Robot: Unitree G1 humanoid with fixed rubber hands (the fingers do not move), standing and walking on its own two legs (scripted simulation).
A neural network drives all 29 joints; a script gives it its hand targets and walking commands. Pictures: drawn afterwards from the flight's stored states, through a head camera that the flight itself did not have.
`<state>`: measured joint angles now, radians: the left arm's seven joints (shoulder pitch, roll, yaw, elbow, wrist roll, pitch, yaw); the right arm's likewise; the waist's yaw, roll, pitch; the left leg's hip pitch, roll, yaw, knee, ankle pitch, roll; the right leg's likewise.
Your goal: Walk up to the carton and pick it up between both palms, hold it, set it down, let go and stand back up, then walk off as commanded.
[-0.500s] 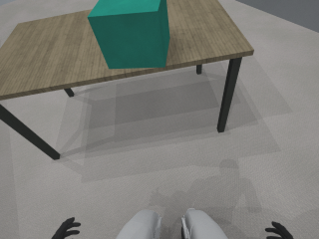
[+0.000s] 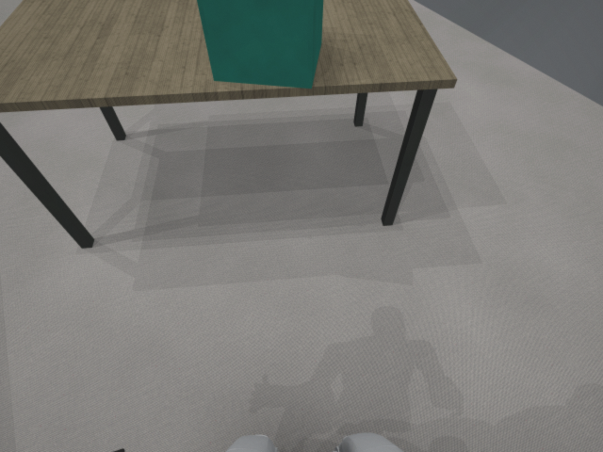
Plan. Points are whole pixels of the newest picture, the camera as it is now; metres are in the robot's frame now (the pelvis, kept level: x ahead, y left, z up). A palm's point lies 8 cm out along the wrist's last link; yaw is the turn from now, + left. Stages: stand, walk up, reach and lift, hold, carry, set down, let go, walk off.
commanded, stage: walk off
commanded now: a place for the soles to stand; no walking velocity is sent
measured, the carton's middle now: (267, 16) +1.07 +0.10 +0.05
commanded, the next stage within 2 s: stand in 1.34 s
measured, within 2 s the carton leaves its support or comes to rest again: neither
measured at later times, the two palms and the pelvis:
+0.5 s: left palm out of the picture +0.01 +0.34 -0.10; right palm out of the picture +0.04 -0.25 -0.11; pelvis -0.03 +0.04 +0.00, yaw +1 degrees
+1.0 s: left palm out of the picture +0.01 +0.34 -0.09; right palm out of the picture +0.04 -0.25 -0.11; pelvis -0.03 +0.04 +0.00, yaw +1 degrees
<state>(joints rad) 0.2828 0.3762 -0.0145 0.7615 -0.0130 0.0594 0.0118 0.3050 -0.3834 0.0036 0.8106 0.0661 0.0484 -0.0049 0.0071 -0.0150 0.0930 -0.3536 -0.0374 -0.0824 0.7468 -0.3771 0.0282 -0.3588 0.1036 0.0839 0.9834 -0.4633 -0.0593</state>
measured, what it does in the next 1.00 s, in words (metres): steps on the spot: right foot, then left foot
